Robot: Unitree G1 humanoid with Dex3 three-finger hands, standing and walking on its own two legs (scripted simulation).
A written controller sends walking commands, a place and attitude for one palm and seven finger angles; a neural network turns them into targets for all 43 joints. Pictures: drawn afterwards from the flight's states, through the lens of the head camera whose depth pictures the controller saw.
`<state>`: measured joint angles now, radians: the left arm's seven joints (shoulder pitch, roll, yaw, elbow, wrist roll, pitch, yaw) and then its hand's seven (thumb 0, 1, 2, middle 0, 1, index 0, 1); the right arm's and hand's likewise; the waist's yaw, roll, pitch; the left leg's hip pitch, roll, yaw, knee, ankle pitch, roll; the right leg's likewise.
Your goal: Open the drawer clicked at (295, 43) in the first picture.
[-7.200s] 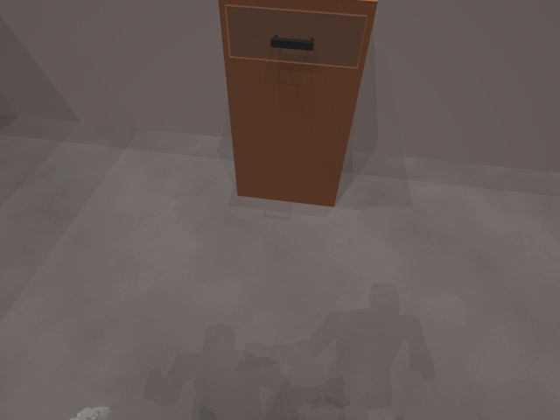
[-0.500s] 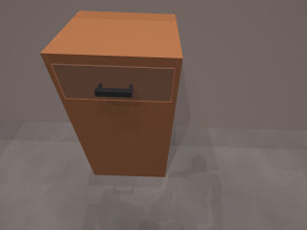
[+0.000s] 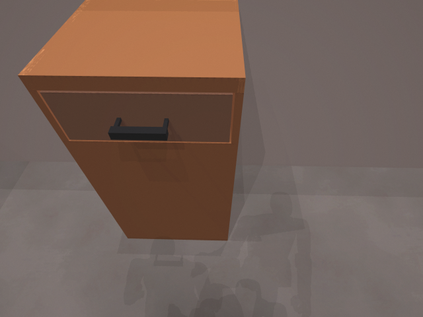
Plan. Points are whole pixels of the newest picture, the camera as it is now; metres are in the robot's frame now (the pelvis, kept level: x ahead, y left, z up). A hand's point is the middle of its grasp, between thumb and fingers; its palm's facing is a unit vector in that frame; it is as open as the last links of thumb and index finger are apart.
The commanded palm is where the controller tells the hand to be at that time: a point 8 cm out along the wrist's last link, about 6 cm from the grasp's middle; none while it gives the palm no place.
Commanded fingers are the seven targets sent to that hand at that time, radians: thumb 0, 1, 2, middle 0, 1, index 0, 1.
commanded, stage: come to a stop and stand still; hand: left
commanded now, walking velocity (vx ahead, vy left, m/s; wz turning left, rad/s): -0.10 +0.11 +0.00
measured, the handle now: (140, 127) +0.53 +0.19 +0.03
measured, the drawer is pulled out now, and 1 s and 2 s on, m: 0.00 0.00 0.00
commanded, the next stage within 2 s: none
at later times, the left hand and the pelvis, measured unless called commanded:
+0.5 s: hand out of the picture -0.04 +0.21 -0.16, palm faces -0.01 -0.98 -0.20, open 7.3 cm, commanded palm none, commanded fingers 0.00 0.90 0.90 -0.20 -0.30 -0.20 -0.30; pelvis -0.04 +0.04 +0.01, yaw -3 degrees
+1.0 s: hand out of the picture -0.12 +0.17 -0.16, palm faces +0.02 -0.99 -0.15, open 7.4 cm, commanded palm none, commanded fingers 0.00 0.90 0.90 -0.20 -0.30 -0.20 -0.30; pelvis -0.07 +0.02 +0.01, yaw -2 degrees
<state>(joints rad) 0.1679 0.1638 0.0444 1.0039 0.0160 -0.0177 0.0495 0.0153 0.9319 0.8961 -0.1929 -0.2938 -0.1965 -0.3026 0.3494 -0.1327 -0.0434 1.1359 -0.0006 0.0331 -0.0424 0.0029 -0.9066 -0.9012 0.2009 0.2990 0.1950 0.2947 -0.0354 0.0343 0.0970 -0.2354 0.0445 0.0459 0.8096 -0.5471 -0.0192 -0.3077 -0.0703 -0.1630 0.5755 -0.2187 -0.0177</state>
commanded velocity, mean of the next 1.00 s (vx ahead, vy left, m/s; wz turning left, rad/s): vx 0.00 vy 0.00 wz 0.00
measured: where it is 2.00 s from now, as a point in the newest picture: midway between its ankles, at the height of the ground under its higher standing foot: outside the picture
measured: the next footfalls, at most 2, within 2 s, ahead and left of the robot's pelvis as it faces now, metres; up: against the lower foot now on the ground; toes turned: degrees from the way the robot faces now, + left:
left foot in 0.10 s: +0.04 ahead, +0.10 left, +0.00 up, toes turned -2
right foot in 0.40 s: -0.02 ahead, -0.11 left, +0.00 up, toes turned -3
